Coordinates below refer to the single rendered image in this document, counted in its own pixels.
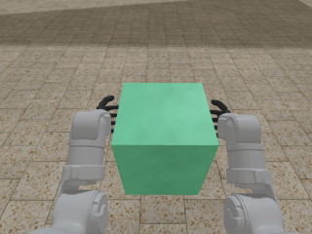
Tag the right robot upper arm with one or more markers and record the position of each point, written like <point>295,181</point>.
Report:
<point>252,213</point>

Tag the carton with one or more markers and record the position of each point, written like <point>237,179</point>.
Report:
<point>164,139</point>

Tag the robot left forearm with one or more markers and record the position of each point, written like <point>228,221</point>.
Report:
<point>84,165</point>

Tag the left robot upper arm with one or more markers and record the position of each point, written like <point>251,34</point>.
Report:
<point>78,211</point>

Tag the robot left hand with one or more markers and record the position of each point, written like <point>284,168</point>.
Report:
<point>102,105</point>

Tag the robot right hand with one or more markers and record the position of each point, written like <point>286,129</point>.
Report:
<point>223,109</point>

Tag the robot right forearm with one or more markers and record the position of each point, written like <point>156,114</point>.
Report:
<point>246,159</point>

